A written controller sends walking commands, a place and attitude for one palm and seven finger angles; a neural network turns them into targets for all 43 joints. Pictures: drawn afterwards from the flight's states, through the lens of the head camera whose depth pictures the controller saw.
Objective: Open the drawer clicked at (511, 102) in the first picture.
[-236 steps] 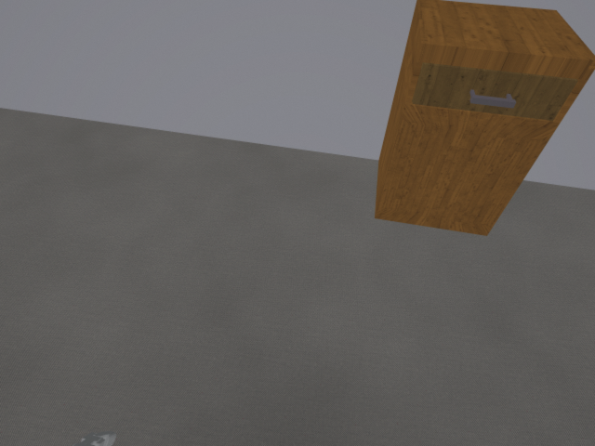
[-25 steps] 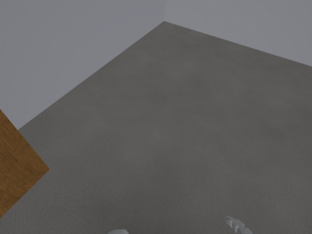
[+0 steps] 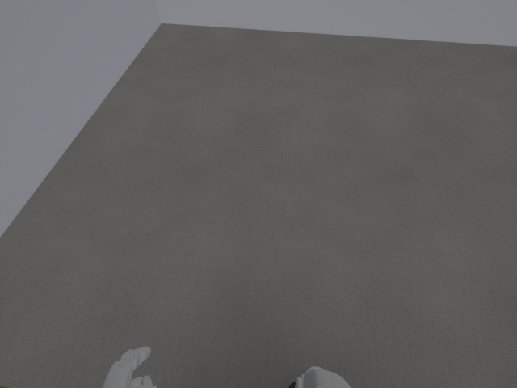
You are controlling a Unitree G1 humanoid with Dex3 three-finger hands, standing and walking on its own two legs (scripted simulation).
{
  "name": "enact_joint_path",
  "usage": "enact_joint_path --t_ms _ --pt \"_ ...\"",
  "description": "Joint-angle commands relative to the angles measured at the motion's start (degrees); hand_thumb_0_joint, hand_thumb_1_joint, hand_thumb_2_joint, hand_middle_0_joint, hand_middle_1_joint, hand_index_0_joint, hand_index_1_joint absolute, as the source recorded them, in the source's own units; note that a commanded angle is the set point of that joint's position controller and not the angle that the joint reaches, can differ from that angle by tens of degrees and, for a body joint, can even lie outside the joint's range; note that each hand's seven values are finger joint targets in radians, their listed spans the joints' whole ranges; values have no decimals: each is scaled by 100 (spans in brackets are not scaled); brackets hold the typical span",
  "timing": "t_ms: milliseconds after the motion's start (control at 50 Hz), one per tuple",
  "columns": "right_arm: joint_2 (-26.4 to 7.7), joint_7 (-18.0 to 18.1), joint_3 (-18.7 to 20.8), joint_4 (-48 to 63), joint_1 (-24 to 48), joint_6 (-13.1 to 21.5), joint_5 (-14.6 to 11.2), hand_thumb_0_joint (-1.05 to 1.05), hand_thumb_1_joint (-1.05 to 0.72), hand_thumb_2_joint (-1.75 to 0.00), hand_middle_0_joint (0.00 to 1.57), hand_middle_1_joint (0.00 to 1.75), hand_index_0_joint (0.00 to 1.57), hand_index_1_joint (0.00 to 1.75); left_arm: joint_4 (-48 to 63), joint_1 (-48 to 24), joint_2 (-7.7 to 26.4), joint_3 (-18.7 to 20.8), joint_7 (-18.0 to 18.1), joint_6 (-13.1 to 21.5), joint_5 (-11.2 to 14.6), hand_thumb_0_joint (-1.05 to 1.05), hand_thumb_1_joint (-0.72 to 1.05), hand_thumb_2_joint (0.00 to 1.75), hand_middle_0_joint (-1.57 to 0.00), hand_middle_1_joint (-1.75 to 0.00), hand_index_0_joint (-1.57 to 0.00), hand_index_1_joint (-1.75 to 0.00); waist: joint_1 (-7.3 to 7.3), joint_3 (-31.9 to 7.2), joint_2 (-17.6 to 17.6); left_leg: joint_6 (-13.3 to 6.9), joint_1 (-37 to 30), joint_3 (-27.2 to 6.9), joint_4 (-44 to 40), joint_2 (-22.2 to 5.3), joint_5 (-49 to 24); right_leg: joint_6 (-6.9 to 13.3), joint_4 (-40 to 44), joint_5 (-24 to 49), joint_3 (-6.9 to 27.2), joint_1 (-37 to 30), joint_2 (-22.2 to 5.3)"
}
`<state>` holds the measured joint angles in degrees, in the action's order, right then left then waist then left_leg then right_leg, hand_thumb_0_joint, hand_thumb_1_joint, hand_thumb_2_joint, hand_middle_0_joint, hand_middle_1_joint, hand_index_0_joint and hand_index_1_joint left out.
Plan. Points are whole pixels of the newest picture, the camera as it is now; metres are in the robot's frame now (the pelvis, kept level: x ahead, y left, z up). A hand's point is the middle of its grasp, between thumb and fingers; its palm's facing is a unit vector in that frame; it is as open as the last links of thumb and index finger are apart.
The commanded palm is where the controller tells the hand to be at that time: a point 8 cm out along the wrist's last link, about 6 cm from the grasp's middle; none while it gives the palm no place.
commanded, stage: turn to face it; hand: left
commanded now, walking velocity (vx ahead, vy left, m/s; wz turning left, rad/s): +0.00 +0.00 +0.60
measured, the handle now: out of the picture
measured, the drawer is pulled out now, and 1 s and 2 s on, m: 0.00 0.00 0.00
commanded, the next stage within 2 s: none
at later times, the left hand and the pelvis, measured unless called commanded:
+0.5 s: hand out of the picture +0.05 +0.25 -0.15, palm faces +0.29 -0.93 -0.24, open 7.4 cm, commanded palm none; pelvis +0.03 +0.03 +0.02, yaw +15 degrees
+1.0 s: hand out of the picture -0.01 +0.15 -0.12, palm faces +0.55 -0.79 -0.27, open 7.4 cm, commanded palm none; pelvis +0.03 -0.05 +0.03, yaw +35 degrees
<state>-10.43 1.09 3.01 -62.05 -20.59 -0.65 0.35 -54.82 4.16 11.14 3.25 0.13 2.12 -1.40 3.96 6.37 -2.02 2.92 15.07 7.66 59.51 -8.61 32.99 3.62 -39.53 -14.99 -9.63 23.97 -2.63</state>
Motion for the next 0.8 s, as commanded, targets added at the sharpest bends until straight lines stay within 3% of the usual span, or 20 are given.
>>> enact_joint_path --t_ms 0,20,60,140,200,240,260,280,300,340,380,460,540,640,680,700,720,740,760,780 --pt "-184 30 -37 371 -70 4 29 0 -90 -90 20 30 20 30 56 576 709 38 209 -11 36 0 90 90 -20 -30 -20 -30 -371 -995 682 -15 993 -709 715 48 -370 594 1785 3583 1205 -1352 -1884" --pt "-126 13 -51 335 -208 -67 31 0 -90 -90 20 30 20 30 111 362 688 24 208 -31 28 0 90 90 -20 -30 -20 -30 -247 -887 769 9 876 -632 506 84 -482 511 1876 3262 903 -1087 -1816" --pt "-115 -36 -27 357 -238 -142 31 0 -90 -90 20 30 20 30 153 243 707 38 225 -84 12 0 90 90 -20 -30 -20 -30 -214 -747 930 29 689 -450 183 143 -605 455 2064 2461 638 -741 -1791" --pt "-138 -126 19 631 87 -155 50 0 -90 -90 20 30 20 30 262 251 796 135 230 -183 -6 0 90 90 -20 -30 -20 -30 -305 -628 1087 24 806 -176 -581 189 -708 385 2015 1372 351 -827 -1842" --pt "-166 -170 83 773 177 -132 71 0 -90 -90 20 30 20 30 339 236 828 221 227 -235 -20 0 90 90 -20 -30 -20 -30 -256 -522 1097 -20 546 -18 -1402 220 -1108 203 1674 800 179 -648 -1882" --pt "-354 -188 142 805 -54 -90 101 0 -90 -90 20 30 20 30 405 280 760 242 196 -292 36 0 90 90 -20 -30 -20 -30 -121 -656 509 -87 -83 18 -2513 302 -1882 -85 922 213 -73 -400 -1657" --pt "-709 -196 220 839 -222 -53 123 0 -90 -90 20 30 20 30 508 352 539 224 169 -348 65 0 90 90 -20 -30 -20 -30 -54 -639 -762 -359 -248 -1127 -3423 -261 -2294 -393 -115 -638 -251 121 -1120" --pt "-1281 -157 351 970 -375 -9 175 0 -90 -90 20 30 20 30 770 309 209 186 134 -376 100 0 90 90 -20 -30 -20 -30 68 -480 -2205 -1094 -280 -3025 -4364 -1581 -3256 -795 -1512 -2210 -265 1077 -387" --pt "-1398 -88 384 923 -415 8 193 0 -90 -90 20 30 20 30 878 -29 334 166 131 -383 22 0 90 90 -20 -30 -20 -30 204 -675 -1526 -1457 -133 -3489 -4546 -1774 -2882 -707 -2578 -2114 445 1091 -319" --pt "-1207 -25 323 1062 215 58 145 0 -90 -90 20 30 20 30 777 34 330 240 82 -335 14 0 90 90 -20 -30 -20 -30 -109 -783 -1133 -1238 -219 -2770 -4335 -1208 -2707 -717 -3113 -1196 874 1372 -377" --pt "-1017 4 248 1204 563 133 127 0 -90 -90 20 30 20 30 595 348 399 267 39 -316 21 0 90 90 -20 -30 -20 -30 -282 -969 -663 -1070 -445 -2007 -4089 -769 -3563 -805 -2945 -703 877 1144 -389" --pt "-1146 4 294 1148 371 116 101 0 -90 -90 20 30 20 30 579 336 449 228 65 -342 77 0 90 90 -20 -30 -20 -30 -158 -1169 -431 -1252 -1038 -1963 -3898 -684 -4554 -888 -2114 -899 875 904 -254" --pt "-1309 -44 359 1155 386 31 113 0 -90 -90 20 30 20 30 700 223 485 203 91 -367 103 0 90 90 -20 -30 -20 -30 -78 -1076 -561 -1304 -925 -2295 -3937 -623 -4120 -900 -1474 -1104 885 611 -117" --pt "-1434 -114 432 1328 855 -92 129 0 -90 -90 20 30 20 30 719 630 546 178 123 -345 142 0 90 90 -20 -30 -20 -30 -239 -976 -853 -1193 -102 -2604 -3847 -413 -3545 -790 -126 -995 767 -487 107" --pt "-1412 -141 449 1442 1129 -125 90 0 -90 -90 20 30 20 30 626 1148 669 210 130 -286 138 0 90 90 -20 -30 -20 -30 -513 -1046 -612 -901 488 -2475 -3493 -82 -3075 -744 1191 -109 650 -1459 142" --pt "-1160 -173 433 1524 1162 -145 41 0 -90 -90 20 30 20 30 603 1429 989 273 165 -243 80 0 90 90 -20 -30 -20 -30 -651 -1060 134 -547 1289 -2114 -2804 348 -2059 -550 2125 -170 1196 -2205 -484" --pt "-680 -197 347 1706 1126 -154 23 0 -90 -90 20 30 20 30 695 1401 1605 377 206 -199 -37 0 90 90 -20 -30 -20 -30 -673 -843 2064 -1 2446 -945 -1179 1283 -375 130 2792 -482 3139 -2385 -2246" --pt "-1018 -196 402 1729 1199 -171 114 0 -90 -90 20 30 20 30 868 1108 1665 312 212 -236 25 0 90 90 -20 -30 -20 -30 -632 -786 1797 -75 2174 -1175 -10 1004 -69 454 2829 -600 3061 -1359 -2677" --pt "-993 -210 437 1698 1292 -252 110 0 -90 -90 20 30 20 30 944 754 1463 337 243 -241 25 0 90 90 -20 -30 -20 -30 -470 -560 1726 -106 2009 -1255 605 892 -248 402 2898 -907 2968 -783 -2451" --pt "-1005 -256 433 1539 1253 -298 127 0 -90 -90 20 30 20 30 1000 422 1270 239 213 -237 24 0 90 90 -20 -30 -20 -30 -307 -167 1336 -82 1985 -1184 1067 744 -731 249 2815 -834 2318 -434 -2044"
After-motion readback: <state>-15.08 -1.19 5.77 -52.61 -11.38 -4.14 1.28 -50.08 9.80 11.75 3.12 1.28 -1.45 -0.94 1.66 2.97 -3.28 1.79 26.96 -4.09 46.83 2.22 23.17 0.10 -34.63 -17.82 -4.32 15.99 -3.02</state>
